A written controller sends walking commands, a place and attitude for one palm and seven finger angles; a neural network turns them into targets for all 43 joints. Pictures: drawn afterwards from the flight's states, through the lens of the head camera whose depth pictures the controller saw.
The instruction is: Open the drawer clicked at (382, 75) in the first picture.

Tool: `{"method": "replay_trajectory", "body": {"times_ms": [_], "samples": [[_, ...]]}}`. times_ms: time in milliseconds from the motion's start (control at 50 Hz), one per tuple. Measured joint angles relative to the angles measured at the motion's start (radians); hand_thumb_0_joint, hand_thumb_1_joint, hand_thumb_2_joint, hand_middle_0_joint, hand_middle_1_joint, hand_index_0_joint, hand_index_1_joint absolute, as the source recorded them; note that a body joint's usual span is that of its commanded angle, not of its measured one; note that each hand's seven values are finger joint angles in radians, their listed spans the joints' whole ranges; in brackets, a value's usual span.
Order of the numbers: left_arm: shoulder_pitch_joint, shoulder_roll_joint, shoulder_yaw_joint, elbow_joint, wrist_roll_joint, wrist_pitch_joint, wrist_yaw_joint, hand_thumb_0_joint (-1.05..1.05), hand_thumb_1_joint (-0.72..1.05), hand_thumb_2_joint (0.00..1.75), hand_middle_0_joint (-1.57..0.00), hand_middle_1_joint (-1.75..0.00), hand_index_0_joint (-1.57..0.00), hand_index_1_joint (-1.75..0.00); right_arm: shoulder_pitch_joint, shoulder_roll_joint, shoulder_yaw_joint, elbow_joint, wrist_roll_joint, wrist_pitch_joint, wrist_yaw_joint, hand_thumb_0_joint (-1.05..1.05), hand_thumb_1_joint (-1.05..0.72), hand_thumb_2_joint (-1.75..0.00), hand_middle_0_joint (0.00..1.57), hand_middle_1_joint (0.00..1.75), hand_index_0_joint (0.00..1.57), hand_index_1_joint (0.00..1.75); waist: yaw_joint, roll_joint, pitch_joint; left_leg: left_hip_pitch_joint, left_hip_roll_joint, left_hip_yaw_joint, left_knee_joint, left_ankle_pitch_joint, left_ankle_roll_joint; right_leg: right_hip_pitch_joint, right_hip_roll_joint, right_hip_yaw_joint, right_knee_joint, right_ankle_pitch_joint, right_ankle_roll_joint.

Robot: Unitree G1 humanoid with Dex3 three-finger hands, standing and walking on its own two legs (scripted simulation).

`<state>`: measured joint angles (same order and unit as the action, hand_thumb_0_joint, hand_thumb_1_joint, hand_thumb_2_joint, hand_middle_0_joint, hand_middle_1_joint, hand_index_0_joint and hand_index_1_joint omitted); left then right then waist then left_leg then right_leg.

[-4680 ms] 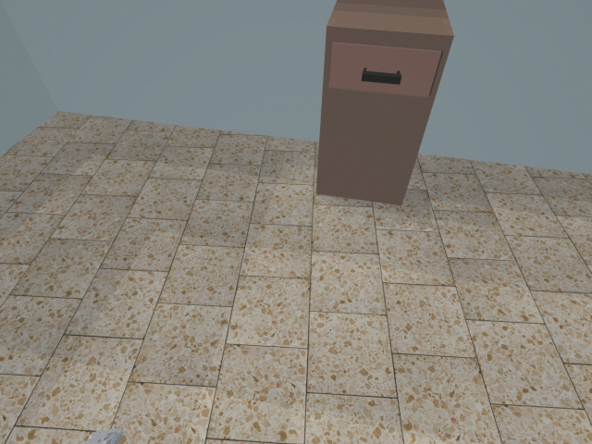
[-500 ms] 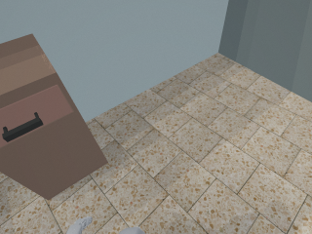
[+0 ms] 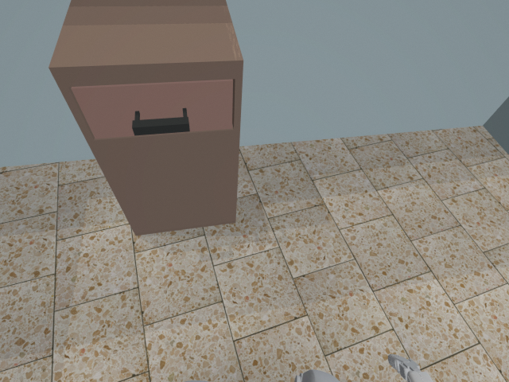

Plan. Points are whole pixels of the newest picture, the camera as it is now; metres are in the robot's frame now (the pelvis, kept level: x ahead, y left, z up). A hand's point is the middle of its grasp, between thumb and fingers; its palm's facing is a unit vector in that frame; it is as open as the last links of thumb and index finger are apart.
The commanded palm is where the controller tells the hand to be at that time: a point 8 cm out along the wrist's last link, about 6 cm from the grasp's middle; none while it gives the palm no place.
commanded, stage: turn to face it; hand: left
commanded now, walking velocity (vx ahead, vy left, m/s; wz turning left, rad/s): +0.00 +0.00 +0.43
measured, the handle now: (161, 119) +0.70 +0.31 -0.10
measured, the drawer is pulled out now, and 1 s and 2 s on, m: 0.00 0.00 0.00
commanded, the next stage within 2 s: take the last steps up to it in 0.38 s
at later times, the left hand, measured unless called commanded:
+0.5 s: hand out of the picture +0.06 +0.15 -0.13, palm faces +0.21 -0.94 -0.28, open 7.4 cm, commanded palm none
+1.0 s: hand out of the picture -0.03 +0.17 -0.17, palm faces +0.31 -0.94 -0.14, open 7.4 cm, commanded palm none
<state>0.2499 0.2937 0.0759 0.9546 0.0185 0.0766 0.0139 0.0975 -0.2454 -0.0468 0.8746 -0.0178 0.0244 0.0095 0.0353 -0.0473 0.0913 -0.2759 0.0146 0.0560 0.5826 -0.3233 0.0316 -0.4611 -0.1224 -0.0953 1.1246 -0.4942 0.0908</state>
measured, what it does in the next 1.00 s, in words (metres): steps on the spot: right foot, then left foot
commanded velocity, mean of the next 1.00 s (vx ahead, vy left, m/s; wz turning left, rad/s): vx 0.16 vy -0.03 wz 0.12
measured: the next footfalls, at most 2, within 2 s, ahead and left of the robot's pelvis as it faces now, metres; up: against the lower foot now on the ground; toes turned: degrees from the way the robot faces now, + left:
right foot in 0.32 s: +0.07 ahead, -0.14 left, +0.00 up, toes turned +4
left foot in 0.80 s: -0.01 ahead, +0.09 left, +0.00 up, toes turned +21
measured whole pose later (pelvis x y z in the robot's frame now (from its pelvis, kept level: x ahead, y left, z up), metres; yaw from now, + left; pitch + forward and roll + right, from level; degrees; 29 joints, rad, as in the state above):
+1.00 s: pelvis +0.05 +0.00 +0.01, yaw +15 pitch -1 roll -1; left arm 0.36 0.20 0.05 1.12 0.03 0.02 -0.03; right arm 0.35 -0.13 -0.02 1.07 -0.02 -0.05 -0.02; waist 0.01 -0.04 0.01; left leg -0.01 0.03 0.11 0.34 -0.31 0.02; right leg -0.51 -0.09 -0.07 1.04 -0.27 0.01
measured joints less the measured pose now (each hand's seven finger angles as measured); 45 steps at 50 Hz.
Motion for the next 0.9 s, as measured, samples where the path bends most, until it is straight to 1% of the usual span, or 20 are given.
{"method": "replay_trajectory", "body": {"times_ms": [60,160,260,300,320,360,380,400,440,460,500,560,620,720,760,780,800,820,860,900], "samples": [[-0.023,-0.007,-0.004,-0.018,-0.002,-0.011,-0.006,0.01,0.91,0.9,-0.2,-0.3,-0.2,-0.3,0.017,0.009,0.007,0.008,0.0,0.002,-0.004,0.0,-0.9,-0.9,0.2,0.3,0.2,0.3,-0.008,0.015,-0.006,0.025,-0.012,-0.028,-0.056,0.034,0.004,-0.026,0.012,0.039,-0.002,0.06,0.008],[-0.069,-0.029,-0.013,-0.045,-0.005,-0.017,-0.004,0.01,0.91,0.9,-0.2,-0.3,-0.2,-0.3,0.055,0.027,0.013,0.024,-0.003,0.006,-0.003,0.0,-0.9,-0.9,0.2,0.3,0.2,0.3,-0.029,0.035,-0.016,0.045,-0.033,-0.07,-0.094,0.06,0.001,-0.003,0.03,0.071,-0.123,0.07,0.013],[-0.107,-0.06,-0.026,-0.065,-0.011,-0.027,0.0,0.0,0.91,0.9,-0.2,-0.3,-0.2,-0.3,0.092,0.035,0.008,0.044,-0.008,0.018,-0.002,0.0,-0.9,-0.9,0.21,0.3,0.2,0.3,-0.056,0.059,-0.023,0.037,-0.045,-0.105,-0.072,0.054,-0.019,0.082,0.066,0.065,-0.327,0.068,-0.002],[-0.11,-0.074,-0.033,-0.073,-0.014,-0.04,0.0,0.0,0.91,0.9,-0.2,-0.3,-0.2,-0.3,0.108,0.032,0.004,0.052,-0.006,0.022,-0.002,0.0,-0.9,-0.9,0.21,0.3,0.2,0.3,-0.062,0.071,-0.03,0.022,-0.05,-0.117,-0.041,0.041,-0.033,0.144,0.082,0.054,-0.463,0.147,-0.01],[-0.109,-0.081,-0.036,-0.076,-0.012,-0.051,0.001,0.0,0.91,0.9,-0.2,-0.3,-0.2,-0.3,0.117,0.028,0.001,0.057,-0.002,0.024,-0.002,0.01,-0.9,-0.9,0.21,0.3,0.2,0.3,-0.062,0.079,-0.034,0.008,-0.052,-0.123,-0.011,0.027,-0.041,0.174,0.085,0.046,-0.531,0.203,-0.032],[-0.108,-0.102,-0.049,-0.074,-0.003,-0.067,0.003,0.0,0.91,0.9,-0.2,-0.3,-0.2,-0.3,0.123,0.016,-0.011,0.071,0.003,0.034,-0.005,0.01,-0.9,-0.9,0.21,0.3,0.2,0.3,-0.07,0.106,-0.031,-0.045,-0.053,-0.128,0.136,-0.102,-0.051,0.179,0.089,0.021,-0.52,0.2,-0.095],[-0.102,-0.111,-0.056,-0.075,-0.002,-0.07,0.003,0.0,0.91,0.9,-0.2,-0.3,-0.2,-0.3,0.129,0.012,-0.016,0.077,0.003,0.042,-0.006,0.01,-0.9,-0.9,0.2,0.3,0.2,0.3,-0.074,0.111,-0.034,-0.079,-0.058,-0.126,0.233,-0.145,-0.052,0.186,0.082,0.007,-0.522,0.19,-0.112],[-0.095,-0.119,-0.059,-0.075,-0.001,-0.07,0.003,0.0,0.91,0.9,-0.2,-0.3,-0.2,-0.3,0.134,0.008,-0.021,0.084,0.002,0.049,-0.005,0.01,-0.9,-0.9,0.2,0.3,0.2,0.3,-0.074,0.113,-0.038,-0.11,-0.059,-0.118,0.328,-0.157,-0.054,0.197,0.076,-0.004,-0.533,0.188,-0.122],[-0.079,-0.13,-0.061,-0.071,-0.002,-0.067,0.005,0.0,0.9,0.9,-0.2,-0.3,-0.2,-0.3,0.14,0.002,-0.028,0.101,-0.001,0.057,0.001,0.01,-0.9,-0.9,0.2,0.3,0.2,0.3,-0.07,0.113,-0.043,-0.154,-0.047,-0.099,0.477,-0.124,-0.06,0.219,0.067,-0.019,-0.568,0.199,-0.127],[-0.072,-0.134,-0.061,-0.066,-0.002,-0.065,0.006,0.0,0.9,0.9,-0.2,-0.3,-0.2,-0.3,0.143,-0.001,-0.03,0.107,-0.002,0.058,0.003,0.01,-0.9,-0.9,0.2,0.3,0.2,0.3,-0.07,0.111,-0.044,-0.169,-0.036,-0.093,0.524,-0.096,-0.064,0.229,0.065,-0.027,-0.586,0.208,-0.127],[-0.058,-0.138,-0.06,-0.057,-0.001,-0.065,0.007,0.0,0.9,0.9,-0.21,-0.3,-0.2,-0.3,0.147,-0.003,-0.032,0.117,-0.003,0.058,0.006,0.01,-0.9,-0.9,0.2,0.3,0.2,0.3,-0.069,0.106,-0.045,-0.18,-0.015,-0.088,0.564,-0.052,-0.073,0.243,0.061,-0.043,-0.615,0.224,-0.129],[-0.033,-0.142,-0.058,-0.036,0.001,-0.074,0.007,0.0,0.9,0.9,-0.21,-0.3,-0.2,-0.3,0.154,-0.002,-0.032,0.132,-0.007,0.057,0.007,0.01,-0.91,-0.9,0.2,0.3,0.19,0.3,-0.06,0.096,-0.046,-0.162,0.014,-0.082,0.527,-0.026,-0.082,0.257,0.059,-0.064,-0.649,0.241,-0.131],[0.005,-0.139,-0.052,-0.009,0.005,-0.087,0.006,0.0,0.91,0.9,-0.21,-0.3,-0.2,-0.3,0.158,0.002,-0.028,0.148,-0.012,0.054,0.01,0.01,-0.91,-0.9,0.2,0.3,0.19,0.3,-0.042,0.086,-0.055,-0.12,0.04,-0.064,0.422,-0.031,-0.081,0.269,0.062,-0.081,-0.682,0.255,-0.13],[0.082,-0.115,-0.044,0.059,0.015,-0.096,-0.004,0.0,0.91,0.9,-0.21,-0.3,-0.2,-0.3,0.147,0.025,-0.017,0.161,-0.012,0.03,0.014,0.01,-0.91,-0.9,0.2,0.3,0.19,0.3,-0.005,0.054,-0.075,-0.032,0.053,-0.007,0.189,-0.093,-0.054,0.281,0.061,-0.096,-0.713,0.262,-0.12],[0.112,-0.104,-0.039,0.092,0.013,-0.091,-0.006,0.0,0.91,0.9,-0.2,-0.3,-0.2,-0.3,0.141,0.038,-0.009,0.159,-0.009,0.011,0.011,0.01,-0.91,-0.9,0.2,0.3,0.19,0.3,0.005,0.04,-0.083,0.021,0.048,0.019,0.067,-0.075,-0.042,0.28,0.06,-0.098,-0.702,0.252,-0.11],[0.129,-0.1,-0.037,0.109,0.009,-0.087,-0.008,0.0,0.91,0.9,-0.2,-0.3,-0.2,-0.3,0.141,0.043,-0.004,0.156,-0.008,-0.002,0.008,0.01,-0.91,-0.9,0.2,0.3,0.19,0.3,0.007,0.038,-0.088,0.057,0.045,0.031,-0.008,-0.048,-0.038,0.276,0.061,-0.099,-0.683,0.24,-0.103],[0.147,-0.1,-0.037,0.123,0.005,-0.081,-0.01,0.0,0.91,0.9,-0.2,-0.3,-0.2,-0.3,0.145,0.043,0.001,0.151,-0.008,-0.018,0.005,0.01,-0.91,-0.9,0.2,0.3,0.19,0.3,0.006,0.048,-0.097,0.089,0.049,0.026,-0.082,-0.036,-0.027,0.26,0.068,-0.103,-0.646,0.213,-0.097],[0.157,-0.095,-0.035,0.141,0.001,-0.072,-0.012,0.0,0.91,0.9,-0.2,-0.3,-0.2,-0.3,0.142,0.055,0.002,0.154,-0.009,-0.031,-0.001,0.01,-0.91,-0.9,0.2,0.3,0.19,0.3,0.002,0.034,-0.098,0.091,0.041,0.028,-0.082,-0.015,-0.021,0.238,0.06,-0.09,-0.583,0.155,-0.093],[0.171,-0.088,-0.033,0.169,0.005,-0.051,-0.018,0.0,0.91,0.9,-0.2,-0.3,-0.2,-0.3,0.152,0.079,0.012,0.153,-0.012,-0.042,-0.006,0.0,-0.91,-0.9,0.2,0.3,0.19,0.3,-0.003,0.011,-0.1,0.115,0.031,0.046,-0.073,-0.02,-0.015,0.175,0.057,-0.042,-0.412,0.071,-0.097],[0.17,-0.088,-0.03,0.184,0.013,-0.041,-0.027,0.01,0.91,0.9,-0.2,-0.3,-0.2,-0.3,0.181,0.092,0.017,0.156,-0.013,-0.052,-0.018,0.0,-0.91,-0.9,0.2,0.3,0.2,0.3,-0.016,0.01,-0.106,0.158,0.028,0.049,-0.116,-0.017,-0.013,0.105,0.058,-0.014,-0.258,0.085,-0.097]]}}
